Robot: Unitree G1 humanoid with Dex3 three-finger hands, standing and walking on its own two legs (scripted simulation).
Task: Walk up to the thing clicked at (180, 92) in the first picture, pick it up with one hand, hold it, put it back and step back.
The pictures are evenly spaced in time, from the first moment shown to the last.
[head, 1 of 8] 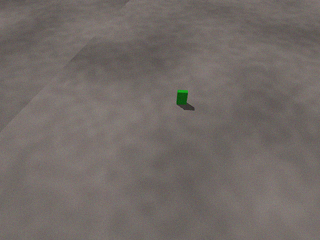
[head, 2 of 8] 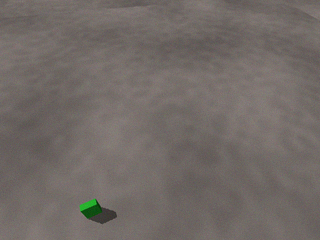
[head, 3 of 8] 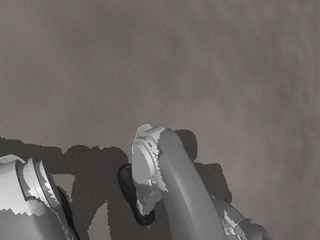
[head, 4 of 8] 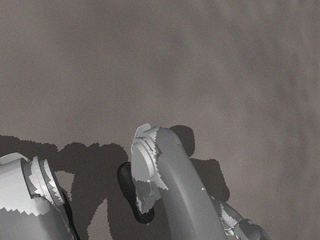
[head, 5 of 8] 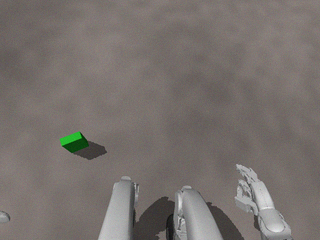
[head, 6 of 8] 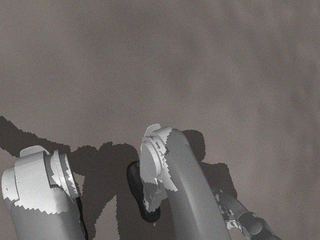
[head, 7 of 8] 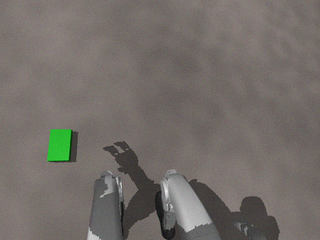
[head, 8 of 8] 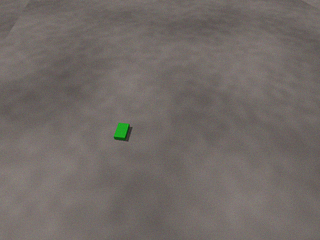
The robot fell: no
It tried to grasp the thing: yes
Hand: left
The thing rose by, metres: 0.01
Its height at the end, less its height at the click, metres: -0.05
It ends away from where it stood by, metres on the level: 0.06
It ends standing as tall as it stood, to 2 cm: no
